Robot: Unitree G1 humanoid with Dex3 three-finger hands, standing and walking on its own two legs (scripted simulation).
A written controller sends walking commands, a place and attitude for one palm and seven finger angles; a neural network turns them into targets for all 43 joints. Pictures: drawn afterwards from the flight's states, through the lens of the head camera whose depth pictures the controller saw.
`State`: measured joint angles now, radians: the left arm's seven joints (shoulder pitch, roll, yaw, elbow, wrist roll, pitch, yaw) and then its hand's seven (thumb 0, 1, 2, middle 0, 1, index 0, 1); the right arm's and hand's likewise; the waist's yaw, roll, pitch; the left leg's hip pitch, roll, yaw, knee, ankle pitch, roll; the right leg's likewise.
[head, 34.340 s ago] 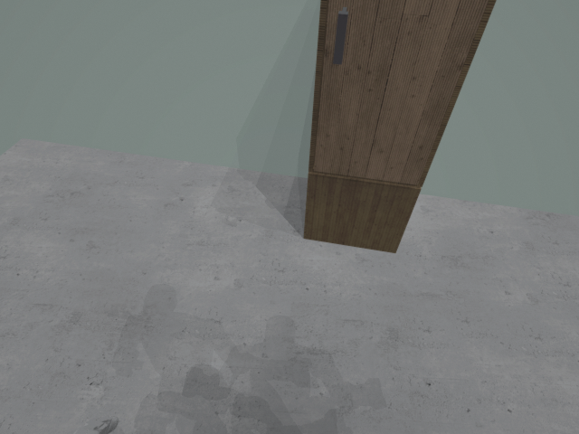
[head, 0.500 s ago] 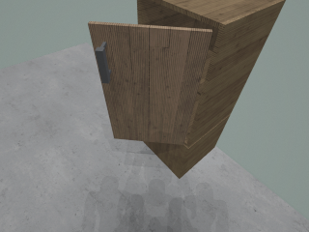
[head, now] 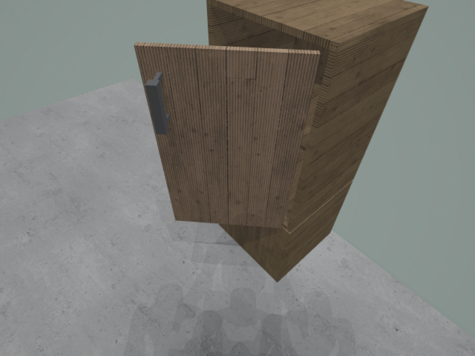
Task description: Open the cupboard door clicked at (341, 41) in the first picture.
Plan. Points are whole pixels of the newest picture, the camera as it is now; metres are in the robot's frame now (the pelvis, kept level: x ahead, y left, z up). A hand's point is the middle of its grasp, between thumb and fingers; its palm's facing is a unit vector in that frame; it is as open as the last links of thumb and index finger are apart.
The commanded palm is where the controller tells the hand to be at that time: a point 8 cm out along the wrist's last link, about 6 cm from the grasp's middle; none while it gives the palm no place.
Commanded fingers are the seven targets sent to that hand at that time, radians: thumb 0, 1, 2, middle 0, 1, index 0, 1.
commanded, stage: look again from close up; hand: left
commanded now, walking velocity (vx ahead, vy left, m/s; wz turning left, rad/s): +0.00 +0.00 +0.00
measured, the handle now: (160, 103) +0.59 +0.20 +0.14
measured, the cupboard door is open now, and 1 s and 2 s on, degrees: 44 44 44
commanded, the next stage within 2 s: shuffle to correct the standing spot in 0.30 s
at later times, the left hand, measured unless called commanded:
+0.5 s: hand out of the picture +0.01 +0.23 -0.16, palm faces +0.00 -0.97 -0.25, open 7.4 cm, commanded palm none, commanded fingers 0.00 0.90 0.90 -0.20 -0.30 -0.20 -0.30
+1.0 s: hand out of the picture -0.02 +0.16 -0.17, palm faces +0.03 -0.99 -0.16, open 7.4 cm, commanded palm none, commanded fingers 0.00 0.90 0.90 -0.20 -0.30 -0.20 -0.30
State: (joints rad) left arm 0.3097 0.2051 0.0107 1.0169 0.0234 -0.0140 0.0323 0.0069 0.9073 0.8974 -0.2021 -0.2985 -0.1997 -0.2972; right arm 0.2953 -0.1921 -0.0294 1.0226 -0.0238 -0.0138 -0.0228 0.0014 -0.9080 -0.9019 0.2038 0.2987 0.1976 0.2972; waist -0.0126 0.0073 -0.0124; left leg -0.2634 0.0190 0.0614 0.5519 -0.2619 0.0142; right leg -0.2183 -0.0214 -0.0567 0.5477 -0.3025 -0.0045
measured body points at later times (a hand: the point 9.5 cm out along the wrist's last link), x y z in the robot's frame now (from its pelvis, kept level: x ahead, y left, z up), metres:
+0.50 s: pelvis -0.02 +0.02 +0.01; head -0.04 +0.03 +0.46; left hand +0.01 +0.28 -0.14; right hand +0.04 -0.24 -0.13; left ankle +0.02 +0.11 -0.73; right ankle +0.00 -0.12 -0.73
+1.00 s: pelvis +0.04 +0.01 +0.00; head +0.04 +0.01 +0.45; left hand -0.02 +0.22 -0.15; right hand +0.01 -0.20 -0.16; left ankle +0.02 +0.11 -0.73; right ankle +0.00 -0.12 -0.73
